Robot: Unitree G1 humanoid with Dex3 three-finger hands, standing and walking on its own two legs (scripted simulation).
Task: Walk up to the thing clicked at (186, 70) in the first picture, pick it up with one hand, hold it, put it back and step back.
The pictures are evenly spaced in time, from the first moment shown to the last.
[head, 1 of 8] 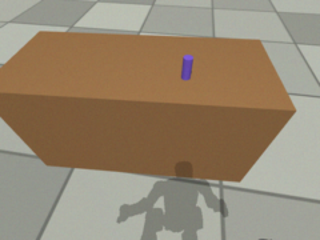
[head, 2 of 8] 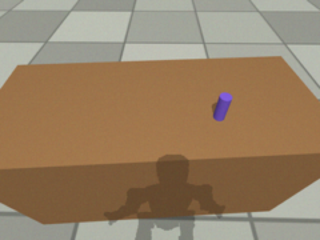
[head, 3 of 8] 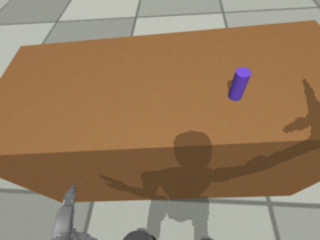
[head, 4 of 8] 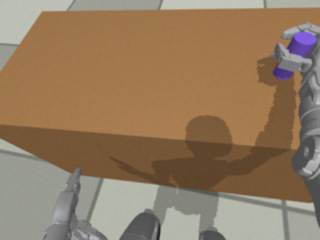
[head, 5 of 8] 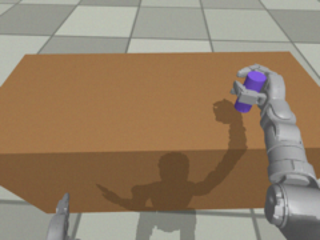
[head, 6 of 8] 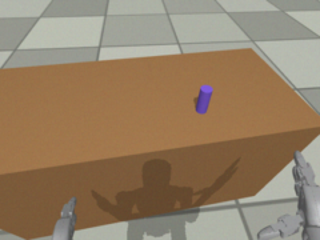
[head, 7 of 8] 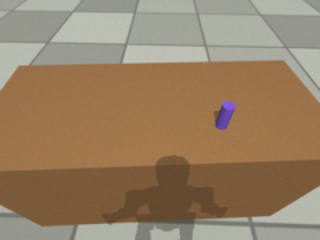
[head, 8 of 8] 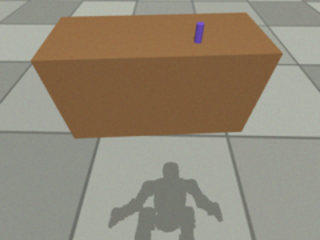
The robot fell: no
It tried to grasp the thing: yes
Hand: right
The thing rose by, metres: 0.24
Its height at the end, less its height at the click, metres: +0.00
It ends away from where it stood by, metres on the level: 0.02
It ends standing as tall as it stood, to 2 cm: yes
